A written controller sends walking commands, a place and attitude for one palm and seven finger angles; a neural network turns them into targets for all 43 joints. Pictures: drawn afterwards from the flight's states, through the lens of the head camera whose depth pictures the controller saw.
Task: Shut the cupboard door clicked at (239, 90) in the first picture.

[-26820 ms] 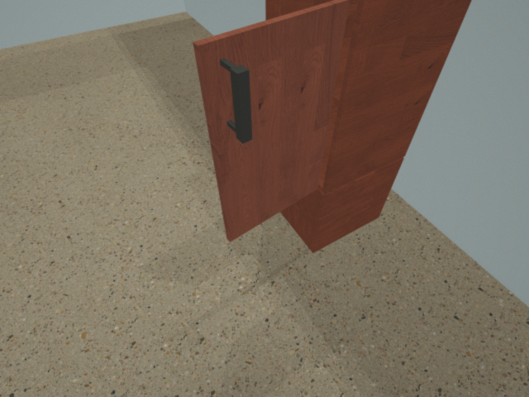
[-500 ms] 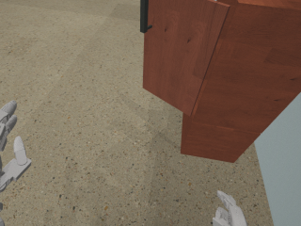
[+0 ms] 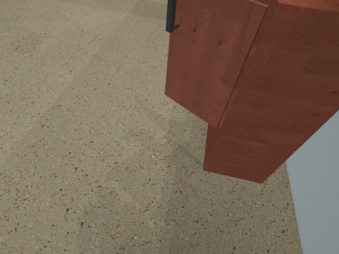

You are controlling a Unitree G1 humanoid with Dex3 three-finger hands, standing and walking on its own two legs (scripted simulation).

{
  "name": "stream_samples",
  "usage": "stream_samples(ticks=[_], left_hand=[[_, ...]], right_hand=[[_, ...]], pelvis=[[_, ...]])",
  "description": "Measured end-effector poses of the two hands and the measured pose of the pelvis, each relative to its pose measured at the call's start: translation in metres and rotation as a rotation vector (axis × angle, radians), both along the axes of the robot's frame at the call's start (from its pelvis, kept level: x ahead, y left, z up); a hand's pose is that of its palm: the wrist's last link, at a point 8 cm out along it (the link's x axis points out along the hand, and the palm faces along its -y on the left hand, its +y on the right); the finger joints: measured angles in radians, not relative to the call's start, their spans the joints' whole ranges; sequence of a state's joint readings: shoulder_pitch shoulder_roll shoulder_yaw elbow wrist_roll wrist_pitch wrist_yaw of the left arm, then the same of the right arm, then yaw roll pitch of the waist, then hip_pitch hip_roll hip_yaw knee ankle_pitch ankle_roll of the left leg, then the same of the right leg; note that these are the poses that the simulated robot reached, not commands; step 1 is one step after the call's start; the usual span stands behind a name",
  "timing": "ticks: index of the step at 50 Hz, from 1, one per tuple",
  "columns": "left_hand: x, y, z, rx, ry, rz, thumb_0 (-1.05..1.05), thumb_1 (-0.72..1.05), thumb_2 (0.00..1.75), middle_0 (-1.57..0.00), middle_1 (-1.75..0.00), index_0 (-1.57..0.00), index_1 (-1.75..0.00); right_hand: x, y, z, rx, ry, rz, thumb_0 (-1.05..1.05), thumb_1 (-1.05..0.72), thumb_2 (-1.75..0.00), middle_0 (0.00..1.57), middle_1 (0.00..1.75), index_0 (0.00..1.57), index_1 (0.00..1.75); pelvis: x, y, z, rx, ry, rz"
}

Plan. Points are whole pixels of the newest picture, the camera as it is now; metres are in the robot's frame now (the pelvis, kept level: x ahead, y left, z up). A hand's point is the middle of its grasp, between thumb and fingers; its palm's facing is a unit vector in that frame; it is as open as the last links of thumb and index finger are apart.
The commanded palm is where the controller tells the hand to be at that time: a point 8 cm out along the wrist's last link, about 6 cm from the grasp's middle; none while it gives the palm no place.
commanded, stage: let the arm hang, fingers relaxed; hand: left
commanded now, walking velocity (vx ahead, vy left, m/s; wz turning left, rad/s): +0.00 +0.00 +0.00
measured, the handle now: (175, 10) +0.93 +0.03 +0.14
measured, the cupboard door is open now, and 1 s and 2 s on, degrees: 60 60 60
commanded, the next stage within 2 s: look to check the result in 0.68 s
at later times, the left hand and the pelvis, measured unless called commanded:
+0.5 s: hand out of the picture -0.02 +0.16 -0.17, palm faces +0.02 -0.99 -0.15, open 7.4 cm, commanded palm none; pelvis +0.01 +0.01 +0.01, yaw -2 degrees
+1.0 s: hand out of the picture -0.02 +0.17 -0.17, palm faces +0.03 -0.98 -0.18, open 7.4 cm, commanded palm none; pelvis +0.02 +0.00 +0.01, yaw -2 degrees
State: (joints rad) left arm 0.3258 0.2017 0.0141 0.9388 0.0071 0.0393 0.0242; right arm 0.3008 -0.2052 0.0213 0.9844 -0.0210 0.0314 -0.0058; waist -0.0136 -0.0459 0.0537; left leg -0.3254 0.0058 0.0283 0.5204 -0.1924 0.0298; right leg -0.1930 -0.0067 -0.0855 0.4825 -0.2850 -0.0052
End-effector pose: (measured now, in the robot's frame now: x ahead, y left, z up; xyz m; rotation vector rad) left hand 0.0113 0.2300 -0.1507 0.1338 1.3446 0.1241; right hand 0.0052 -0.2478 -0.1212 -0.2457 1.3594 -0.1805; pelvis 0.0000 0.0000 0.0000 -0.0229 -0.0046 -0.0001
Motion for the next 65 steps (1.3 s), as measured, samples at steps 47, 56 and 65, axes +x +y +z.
stream_samples(ticks=[47, 56, 65], left_hand=[[-0.033, -0.015, 0.01, 0.01, 0.135, 0.04, 0.0, 0.91, 0.9, -0.2, -0.3, -0.2, -0.29], [-0.032, -0.018, 0.011, 0.007, 0.149, 0.037, 0.0, 0.91, 0.9, -0.2, -0.3, -0.2, -0.29], [-0.019, -0.025, 0.009, -0.009, 0.129, 0.031, 0.0, 0.91, 0.9, -0.2, -0.3, -0.2, -0.29]], right_hand=[[-0.024, 0.046, -0.021, 0.12, 0.064, -0.115, 0.0, -0.91, -0.9, 0.2, 0.3, 0.2, 0.3], [-0.012, 0.042, -0.021, 0.115, 0.05, -0.111, 0.0, -0.91, -0.9, 0.2, 0.3, 0.2, 0.3], [-0.004, 0.036, -0.019, 0.103, 0.043, -0.107, 0.0, -0.91, -0.9, 0.2, 0.3, 0.2, 0.3]], pelvis=[[0.014, 0.004, 0.006, 0.016, -0.021, -0.027], [0.019, 0.003, 0.007, 0.018, -0.019, -0.031], [0.024, 0.0, 0.007, 0.019, -0.018, -0.031]])
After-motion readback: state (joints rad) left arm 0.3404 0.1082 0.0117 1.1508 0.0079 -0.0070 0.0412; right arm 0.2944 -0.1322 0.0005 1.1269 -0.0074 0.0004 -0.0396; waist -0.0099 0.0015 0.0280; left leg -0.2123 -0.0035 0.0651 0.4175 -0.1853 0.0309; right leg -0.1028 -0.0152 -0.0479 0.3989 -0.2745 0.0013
